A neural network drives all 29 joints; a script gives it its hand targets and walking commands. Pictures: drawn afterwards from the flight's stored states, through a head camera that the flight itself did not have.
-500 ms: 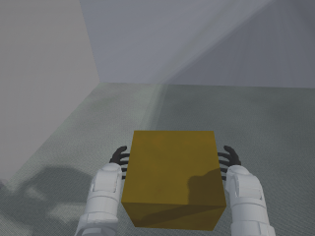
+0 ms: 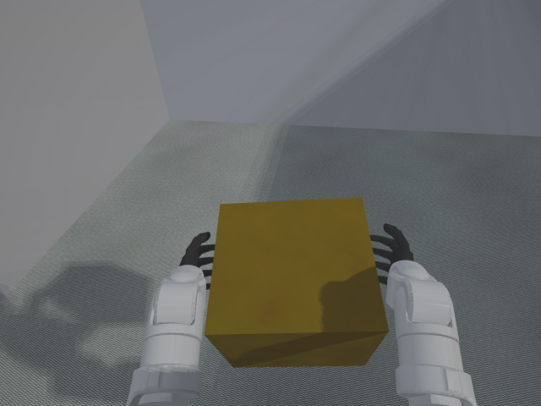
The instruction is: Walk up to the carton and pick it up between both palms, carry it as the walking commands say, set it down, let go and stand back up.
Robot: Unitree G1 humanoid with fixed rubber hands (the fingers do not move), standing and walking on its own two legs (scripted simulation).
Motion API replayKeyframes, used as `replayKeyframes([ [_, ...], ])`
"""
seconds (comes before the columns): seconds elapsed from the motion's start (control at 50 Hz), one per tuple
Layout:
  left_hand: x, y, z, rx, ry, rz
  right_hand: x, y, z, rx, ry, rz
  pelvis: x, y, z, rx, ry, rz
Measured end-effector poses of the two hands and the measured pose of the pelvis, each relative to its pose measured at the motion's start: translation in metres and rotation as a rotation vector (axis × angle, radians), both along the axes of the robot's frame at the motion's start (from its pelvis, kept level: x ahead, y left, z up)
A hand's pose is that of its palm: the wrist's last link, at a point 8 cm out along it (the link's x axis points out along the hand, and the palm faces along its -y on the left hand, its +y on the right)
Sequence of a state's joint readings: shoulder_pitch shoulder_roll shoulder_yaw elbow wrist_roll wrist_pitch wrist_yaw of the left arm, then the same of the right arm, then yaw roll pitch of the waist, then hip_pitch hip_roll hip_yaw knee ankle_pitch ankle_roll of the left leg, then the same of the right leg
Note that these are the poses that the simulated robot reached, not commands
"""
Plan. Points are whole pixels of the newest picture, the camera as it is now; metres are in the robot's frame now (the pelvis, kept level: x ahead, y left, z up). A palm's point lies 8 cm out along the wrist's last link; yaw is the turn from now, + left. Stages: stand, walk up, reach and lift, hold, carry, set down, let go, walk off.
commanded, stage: carry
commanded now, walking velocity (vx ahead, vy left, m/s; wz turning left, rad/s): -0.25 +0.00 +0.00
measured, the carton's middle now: (294, 287) +0.32 +0.00 +0.01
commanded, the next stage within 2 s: none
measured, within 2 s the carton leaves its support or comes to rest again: neither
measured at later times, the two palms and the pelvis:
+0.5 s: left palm (154, 371) +0.15 +0.17 +0.07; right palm (422, 368) +0.15 -0.14 +0.09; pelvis -0.10 +0.02 -0.03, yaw +1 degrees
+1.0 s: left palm out of the picture +0.01 +0.16 +0.09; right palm out of the picture +0.01 -0.15 +0.09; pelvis -0.24 +0.01 -0.02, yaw +0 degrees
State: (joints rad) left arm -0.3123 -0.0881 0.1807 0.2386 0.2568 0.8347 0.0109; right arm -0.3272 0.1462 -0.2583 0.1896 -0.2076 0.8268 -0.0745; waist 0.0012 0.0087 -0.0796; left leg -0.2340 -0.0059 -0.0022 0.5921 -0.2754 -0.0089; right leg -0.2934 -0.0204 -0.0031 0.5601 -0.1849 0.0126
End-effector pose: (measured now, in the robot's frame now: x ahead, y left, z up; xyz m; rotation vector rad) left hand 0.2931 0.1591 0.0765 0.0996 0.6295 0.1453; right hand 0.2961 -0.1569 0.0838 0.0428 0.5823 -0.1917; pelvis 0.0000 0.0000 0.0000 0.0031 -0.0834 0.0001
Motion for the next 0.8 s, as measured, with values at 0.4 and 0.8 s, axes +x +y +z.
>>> replayKeyframes([
  [0.4,-0.104,-0.006,0.009,-0.102,0.027,0.055,-0.112,-0.008,0.005,0.062,0.020,-0.063,-0.065,0.005,-0.024,-0.010,0.029,0.004],
  [0.8,-0.229,0.000,0.008,-0.106,0.029,0.092,-0.225,-0.002,0.007,0.056,0.032,-0.033,-0.179,0.003,-0.023,-0.005,0.044,-0.006],
])
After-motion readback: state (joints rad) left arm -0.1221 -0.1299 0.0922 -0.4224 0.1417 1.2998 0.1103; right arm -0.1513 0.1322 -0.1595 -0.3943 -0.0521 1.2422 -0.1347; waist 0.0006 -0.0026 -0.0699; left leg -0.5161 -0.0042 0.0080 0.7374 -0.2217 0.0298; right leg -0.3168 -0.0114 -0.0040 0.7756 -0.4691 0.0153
